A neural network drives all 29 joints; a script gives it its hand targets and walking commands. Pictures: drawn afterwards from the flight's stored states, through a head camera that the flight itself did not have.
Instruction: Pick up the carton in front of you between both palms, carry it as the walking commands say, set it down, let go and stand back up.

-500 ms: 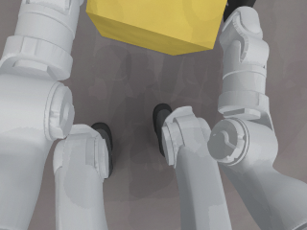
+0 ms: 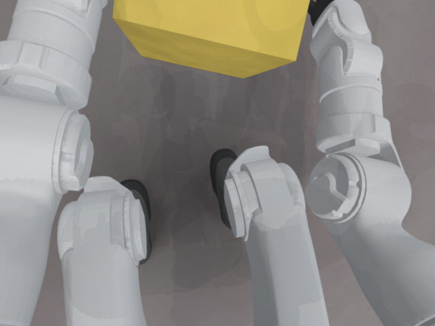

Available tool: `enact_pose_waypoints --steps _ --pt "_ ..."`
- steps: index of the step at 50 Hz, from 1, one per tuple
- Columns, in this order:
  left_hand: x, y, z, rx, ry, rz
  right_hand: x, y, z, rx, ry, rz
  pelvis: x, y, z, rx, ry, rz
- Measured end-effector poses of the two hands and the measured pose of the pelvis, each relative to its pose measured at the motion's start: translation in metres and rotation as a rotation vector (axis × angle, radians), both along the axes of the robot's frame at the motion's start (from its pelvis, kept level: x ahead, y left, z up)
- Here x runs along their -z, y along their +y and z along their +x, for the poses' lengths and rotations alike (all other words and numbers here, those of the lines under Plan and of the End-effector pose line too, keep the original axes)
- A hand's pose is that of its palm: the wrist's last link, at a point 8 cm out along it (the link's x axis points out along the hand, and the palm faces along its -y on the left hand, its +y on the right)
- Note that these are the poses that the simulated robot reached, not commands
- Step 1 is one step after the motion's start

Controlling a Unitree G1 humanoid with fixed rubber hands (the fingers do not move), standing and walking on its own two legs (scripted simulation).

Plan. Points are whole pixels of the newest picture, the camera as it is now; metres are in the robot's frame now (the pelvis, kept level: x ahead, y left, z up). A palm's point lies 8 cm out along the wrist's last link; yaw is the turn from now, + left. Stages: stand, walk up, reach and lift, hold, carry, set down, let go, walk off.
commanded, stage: set down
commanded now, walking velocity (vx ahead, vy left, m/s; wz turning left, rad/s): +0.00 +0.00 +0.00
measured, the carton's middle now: out of the picture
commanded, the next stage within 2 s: let go in 1.98 s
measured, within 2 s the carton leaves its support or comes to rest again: rests again in 0.34 s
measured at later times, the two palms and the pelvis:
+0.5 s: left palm out of the picture +0.59 +0.05 -0.18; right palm (331, 10) +0.50 -0.25 -0.17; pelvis +0.00 +0.01 -0.01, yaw -1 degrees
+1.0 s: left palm out of the picture +0.62 +0.10 -0.17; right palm (335, 14) +0.49 -0.26 -0.18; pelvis +0.00 +0.00 -0.01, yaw -1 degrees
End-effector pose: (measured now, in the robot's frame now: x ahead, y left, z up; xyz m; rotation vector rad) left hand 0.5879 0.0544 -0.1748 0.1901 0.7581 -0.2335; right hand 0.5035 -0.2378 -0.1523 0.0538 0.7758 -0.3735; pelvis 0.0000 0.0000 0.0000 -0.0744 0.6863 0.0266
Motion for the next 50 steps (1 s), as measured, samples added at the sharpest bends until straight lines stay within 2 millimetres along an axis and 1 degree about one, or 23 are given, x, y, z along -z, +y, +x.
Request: enact_pose_waypoints --steps 8,17,24,32,35,38,40,42,44,46,48,50 --pt "0.002 0.0 -0.001 0.012 -0.001 -0.023 0.003 -0.002 -0.002 -0.004 -0.006 -0.001 0.004 0.005 -0.003 -0.003 -0.03 -0.013" --pt "0.005 -0.003 -0.001 0.034 -0.002 -0.069 0.011 -0.008 -0.004 0.002 -0.001 -0.009 0.006 0.009 -0.002 -0.001 -0.047 -0.019" --pt "0.008 -0.007 -0.001 0.043 -0.014 -0.1 0.017 -0.013 -0.004 0.004 0.008 -0.01 0.007 0.01 0.0 0.003 -0.058 -0.018" --pt "0.011 -0.006 0.0 0.056 -0.029 -0.1 0.018 -0.013 -0.005 0.004 0.002 -0.001 0.008 0.009 -0.002 0.007 -0.075 -0.022" --pt "0.015 -0.005 -0.001 0.06 -0.034 -0.083 0.02 -0.013 -0.008 0.014 0.002 0.0 0.008 0.008 -0.003 0.006 -0.083 -0.025" --pt "0.025 0.005 -0.003 0.037 -0.036 -0.035 0.03 -0.01 -0.013 0.016 0.027 -0.009 0.006 0.006 -0.005 0.006 -0.095 -0.025" --pt "0.029 0.02 -0.003 0.007 -0.033 -0.002 0.036 -0.011 -0.017 0.03 0.04 -0.016 0.005 0.005 -0.005 0.006 -0.097 -0.023" --pt "0.03 0.035 0.0 -0.02 -0.033 0.022 0.038 -0.012 -0.017 0.041 0.039 -0.021 0.005 0.003 -0.005 0.007 -0.093 -0.021" --pt "0.024 0.047 0.007 -0.033 -0.045 0.039 0.038 -0.015 -0.015 0.047 0.026 -0.022 0.006 0.001 -0.005 0.007 -0.089 -0.019" --pt "0.016 0.053 0.015 -0.032 -0.062 0.046 0.036 -0.018 -0.013 0.051 0.009 -0.021 0.007 0.0 -0.005 0.006 -0.083 -0.017" --pt "0.005 0.052 0.022 -0.026 -0.077 0.042 0.032 -0.022 -0.01 0.056 -0.007 -0.023 0.007 -0.002 -0.005 0.003 -0.077 -0.015" --pt "-0.006 0.046 0.029 -0.015 -0.092 0.033 0.025 -0.026 -0.009 0.063 -0.024 -0.027 0.006 -0.003 -0.004 0.004 -0.069 -0.013"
